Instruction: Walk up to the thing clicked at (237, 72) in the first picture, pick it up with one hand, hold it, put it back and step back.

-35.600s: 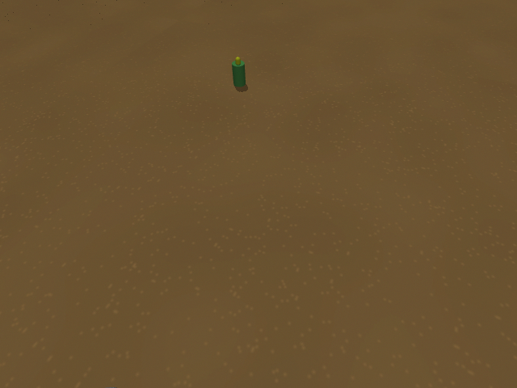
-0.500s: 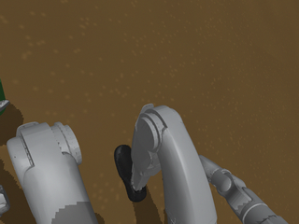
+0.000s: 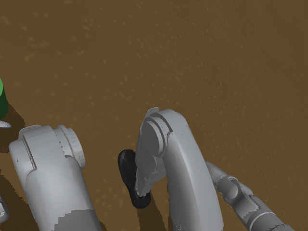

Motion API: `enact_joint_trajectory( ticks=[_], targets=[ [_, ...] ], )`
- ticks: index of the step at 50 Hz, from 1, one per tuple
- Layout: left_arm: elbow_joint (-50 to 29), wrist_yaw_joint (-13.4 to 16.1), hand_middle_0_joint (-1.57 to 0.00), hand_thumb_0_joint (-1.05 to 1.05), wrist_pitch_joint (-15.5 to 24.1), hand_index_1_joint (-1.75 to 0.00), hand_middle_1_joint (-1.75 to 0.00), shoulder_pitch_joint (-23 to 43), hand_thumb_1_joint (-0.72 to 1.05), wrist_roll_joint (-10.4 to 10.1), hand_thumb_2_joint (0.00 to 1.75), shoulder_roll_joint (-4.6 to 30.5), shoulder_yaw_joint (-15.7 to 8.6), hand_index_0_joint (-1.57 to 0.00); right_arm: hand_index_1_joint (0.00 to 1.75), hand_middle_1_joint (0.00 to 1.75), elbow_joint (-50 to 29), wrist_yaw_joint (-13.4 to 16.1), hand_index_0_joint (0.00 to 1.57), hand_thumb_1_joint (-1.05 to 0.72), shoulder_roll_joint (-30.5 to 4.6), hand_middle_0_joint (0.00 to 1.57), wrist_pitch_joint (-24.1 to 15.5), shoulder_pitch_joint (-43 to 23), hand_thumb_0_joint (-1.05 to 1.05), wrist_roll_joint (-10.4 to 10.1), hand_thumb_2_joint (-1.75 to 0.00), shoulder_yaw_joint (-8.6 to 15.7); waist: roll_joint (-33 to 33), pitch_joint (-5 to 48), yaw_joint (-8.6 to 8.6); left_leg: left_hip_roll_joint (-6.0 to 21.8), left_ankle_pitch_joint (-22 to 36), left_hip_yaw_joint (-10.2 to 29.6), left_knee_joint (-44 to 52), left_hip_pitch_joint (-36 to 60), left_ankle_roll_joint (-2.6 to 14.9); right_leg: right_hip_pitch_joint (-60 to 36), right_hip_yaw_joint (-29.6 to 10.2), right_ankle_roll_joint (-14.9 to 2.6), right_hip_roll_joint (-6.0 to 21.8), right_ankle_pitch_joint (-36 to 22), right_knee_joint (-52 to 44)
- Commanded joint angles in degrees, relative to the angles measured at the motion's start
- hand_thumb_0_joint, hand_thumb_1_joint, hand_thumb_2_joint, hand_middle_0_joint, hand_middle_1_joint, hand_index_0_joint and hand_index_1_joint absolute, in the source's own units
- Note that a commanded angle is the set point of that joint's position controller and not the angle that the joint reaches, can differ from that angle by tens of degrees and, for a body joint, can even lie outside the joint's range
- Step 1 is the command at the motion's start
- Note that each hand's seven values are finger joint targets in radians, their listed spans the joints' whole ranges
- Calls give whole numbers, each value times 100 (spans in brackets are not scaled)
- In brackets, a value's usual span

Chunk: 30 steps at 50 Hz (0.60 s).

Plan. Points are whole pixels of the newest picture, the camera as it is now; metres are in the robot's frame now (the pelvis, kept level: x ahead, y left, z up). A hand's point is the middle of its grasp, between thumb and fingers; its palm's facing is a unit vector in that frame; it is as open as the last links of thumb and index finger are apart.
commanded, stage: withdraw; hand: left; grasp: from the side
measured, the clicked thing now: out of the picture +0.41 +0.29 -0.18
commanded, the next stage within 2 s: rise in 0.16 s
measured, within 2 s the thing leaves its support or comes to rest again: neither
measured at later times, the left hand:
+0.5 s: hand out of the picture +0.39 +0.39 -0.02, palm faces +0.37 -0.89 -0.27, open 17.5 cm
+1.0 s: hand out of the picture +0.26 +0.33 +0.17, palm faces +0.37 -0.82 -0.43, open 17.6 cm
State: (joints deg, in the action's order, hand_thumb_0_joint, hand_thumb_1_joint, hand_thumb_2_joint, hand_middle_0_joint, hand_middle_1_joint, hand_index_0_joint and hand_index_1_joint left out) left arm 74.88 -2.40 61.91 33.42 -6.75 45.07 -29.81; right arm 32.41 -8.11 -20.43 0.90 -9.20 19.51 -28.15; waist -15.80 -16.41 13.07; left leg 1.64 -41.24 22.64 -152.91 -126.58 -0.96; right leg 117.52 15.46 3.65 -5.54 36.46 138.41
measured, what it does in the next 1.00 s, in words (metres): rises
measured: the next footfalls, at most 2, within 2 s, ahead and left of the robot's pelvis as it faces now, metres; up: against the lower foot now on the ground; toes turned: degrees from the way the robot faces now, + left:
none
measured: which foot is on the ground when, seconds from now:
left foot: down 0.00-1.00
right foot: down 0.00-1.00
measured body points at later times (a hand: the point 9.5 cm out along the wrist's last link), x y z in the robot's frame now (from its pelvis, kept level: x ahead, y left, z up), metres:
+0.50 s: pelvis +0.01 -0.01 +0.05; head +0.18 +0.14 +0.44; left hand +0.36 +0.44 -0.01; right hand +0.20 -0.23 -0.03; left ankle +0.08 +0.12 -0.25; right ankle +0.14 -0.12 -0.25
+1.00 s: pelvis +0.04 -0.02 +0.26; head +0.18 +0.05 +0.68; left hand +0.24 +0.37 +0.19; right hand +0.27 -0.22 +0.15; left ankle +0.08 +0.12 -0.25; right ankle +0.14 -0.12 -0.25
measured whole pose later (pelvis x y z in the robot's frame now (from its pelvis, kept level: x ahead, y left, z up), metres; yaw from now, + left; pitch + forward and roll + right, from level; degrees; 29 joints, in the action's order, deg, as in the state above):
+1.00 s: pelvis +0.04 -0.02 +0.26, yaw +14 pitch +29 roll -4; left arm 24.6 5.0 -1.0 3.6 1.2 23.9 -14.1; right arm 30.2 4.0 -13.9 5.5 6.3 -3.1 -0.1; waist 0.3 9.9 2.9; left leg 3.1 -35.9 4.1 -99.5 -92.6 -1.2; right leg 89.5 3.4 -0.2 -0.7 36.6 97.3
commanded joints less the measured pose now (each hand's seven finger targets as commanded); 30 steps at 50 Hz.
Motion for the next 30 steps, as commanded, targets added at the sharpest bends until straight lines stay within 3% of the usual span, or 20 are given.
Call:
enact_joint_trajectory(
  ticks=[1,2,4,6,7,8,10,13,14,15,16,17,18,19,20,21,24,26,27,30],
  targets=[
    [-1899,-176,-8,0,232,0,0,1155,-61,-91,2,1413,-257,-8,30,30,-178,132,20,-91,-2084,20,92,234,0,-117,-90,967,4011,3795,229,351,763,-718,2266,2635,-133,-1274,382,-489,-118,-1003,-864],
    [-2028,-221,-9,0,95,-1,-1,984,-61,-103,2,1527,-364,-10,30,30,-100,158,20,-92,-2087,20,109,380,0,-160,-90,1066,4185,3981,110,347,907,-765,2323,2785,-144,-1331,316,-501,-106,-1117,-886],
    [-2320,-406,-9,0,-190,-1,-1,1117,-61,-153,2,1109,40,-9,30,30,-160,163,20,-91,-2004,20,129,453,0,-299,-90,1184,4234,4097,168,316,877,-815,2414,2733,-133,-1195,260,-532,-76,-1088,-909],
    [-2435,-549,-10,0,-550,-2,-2,958,-61,-230,1,936,86,-10,30,30,-111,210,20,-91,-1929,20,139,645,0,-437,-90,1363,4004,4184,93,294,959,-892,2414,2660,-95,-1162,172,-524,-67,-1185,-1049],
    [-2487,-644,-9,0,-711,0,-1,1121,-61,-276,1,762,279,-9,30,30,-163,224,20,-91,-1873,20,144,631,0,-532,-90,1397,3872,4035,143,269,752,-910,2437,2399,-50,-1026,153,-520,-50,-1041,-1095],
    [-2462,-692,-7,0,-876,0,-1,1032,-61,-286,1,773,209,-8,30,30,-126,238,20,-90,-1870,20,151,771,0,-591,-90,1488,3772,4026,106,253,703,-934,2495,2317,-33,-975,141,-524,-32,-989,-1111],
    [-2372,-858,-7,0,-1185,0,-1,1026,-61,-344,0,411,465,-8,30,30,-18,253,20,-89,-1736,20,173,955,0,-720,-90,1569,3555,3905,77,241,537,-941,2536,2236,2,-756,114,-521,-27,-828,-1171],
    [-2584,-960,-5,0,-1466,0,-1,1616,-61,-340,0,760,263,-7,30,30,-20,307,20,-87,-1662,20,194,1162,0,-859,-89,1694,3376,4046,46,203,423,-1006,2536,2023,77,-751,21,-535,-4,-697,-1244],
    [-2203,-1012,-5,0,-1590,0,0,1535,-53,-298,5,543,433,-4,30,30,-33,307,20,-85,-1610,20,195,1135,0,-891,-89,1709,3253,3926,97,200,343,-1026,2535,1971,97,-637,2,-538,2,-619,-1276],
    [-2286,-703,-7,0,-1897,-3,-2,1408,-51,531,6,1652,-11,-6,30,30,-49,353,20,-93,-1423,20,275,1195,0,-1082,-91,1935,3698,4610,-417,199,543,-1173,2966,2627,66,-847,-151,-573,66,-506,-1533],
    [-2491,-571,-6,0,-2071,-2,-1,1625,-51,515,6,1719,-161,-5,30,30,-155,380,20,-92,-1461,20,364,1270,0,-1124,-91,2028,3880,4888,-355,242,563,-1154,3101,2781,52,-838,-189,-581,59,-472,-1553],
    [-2386,-548,-7,0,-2237,-3,-2,1673,-52,577,7,1253,119,-5,30,30,-140,371,20,-92,-1435,20,435,1335,0,-1181,-91,2128,3947,4881,-309,244,469,-1160,3250,2857,31,-627,-213,-600,82,-424,-1553],
    [-1968,-574,-8,0,-2422,-5,-4,1581,-55,654,7,540,648,-6,30,30,-213,344,20,-94,-1335,20,457,1259,0,-1222,-92,2139,3723,4475,-176,231,248,-1174,3325,2631,44,-425,-204,-608,76,-281,-1593],
    [-2339,-517,-8,0,-2549,-6,-4,1708,-55,710,8,752,490,-6,30,30,-115,363,20,-94,-1295,20,472,1374,0,-1269,-92,2195,3699,4543,-264,209,364,-1222,3328,2703,44,-470,-220,-603,95,-339,-1665],
    [-2850,-388,-8,0,-2703,-5,-3,1879,-56,804,7,1435,45,-6,30,30,-122,399,20,-95,-1274,20,509,1499,0,-1338,-92,2243,3979,5152,-522,209,736,-1261,3372,3084,25,-637,-303,-611,122,-547,-1650],
    [-2635,-300,-8,0,-2925,-5,-4,1573,-56,940,7,1772,-97,-7,30,30,-185,429,20,-96,-1242,20,552,1504,0,-1412,-92,2315,4059,5209,-669,190,708,-1341,3471,3051,42,-604,-386,-621,145,-450,-1673],
    [-2929,-225,-5,0,-3432,-5,-5,1341,-57,1025,4,1281,129,-5,30,30,-84,433,20,-90,-1042,20,703,1779,0,-1551,-90,2518,3753,5212,-657,134,675,-1528,3610,2883,110,-712,-535,-644,146,-421,-1937],
    [-3117,-110,-5,0,-3808,-5,-5,712,-59,1051,3,1406,-149,-5,30,30,-169,482,20,-90,-970,20,754,1813,0,-1672,-90,2649,3363,5430,-933,100,809,-1634,3778,2874,154,-1021,-638,-636,152,-451,-2162],
    [-3434,-73,-5,0,-3980,-5,-5,567,-57,1066,4,1365,-115,-5,30,30,-271,515,20,-90,-956,20,786,1815,0,-1731,-90,2744,3313,5657,-986,106,764,-1631,3948,3092,163,-1060,-680,-641,157,-395,-2305],
    [-3979,12,-5,0,-4487,-5,-5,143,-57,1004,5,490,417,-5,30,30,-384,583,20,-90,-858,20,812,1865,0,-1913,-90,3014,3033,5734,-866,106,362,-1658,4460,3332,207,-1251,-822,-622,189,-178,-2812]
  ],
)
